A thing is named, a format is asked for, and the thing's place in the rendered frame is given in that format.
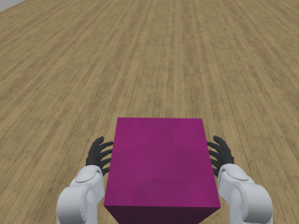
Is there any carton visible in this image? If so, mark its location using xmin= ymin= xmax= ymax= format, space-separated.
xmin=104 ymin=118 xmax=221 ymax=224

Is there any left robot hand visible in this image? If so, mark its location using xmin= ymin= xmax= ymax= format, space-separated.
xmin=85 ymin=136 xmax=114 ymax=176

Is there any robot right forearm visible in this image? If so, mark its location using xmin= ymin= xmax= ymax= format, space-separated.
xmin=218 ymin=163 xmax=274 ymax=224

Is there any right robot hand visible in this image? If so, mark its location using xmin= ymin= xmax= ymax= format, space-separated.
xmin=206 ymin=135 xmax=235 ymax=178

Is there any robot left forearm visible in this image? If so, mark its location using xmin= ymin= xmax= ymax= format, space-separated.
xmin=56 ymin=165 xmax=105 ymax=224

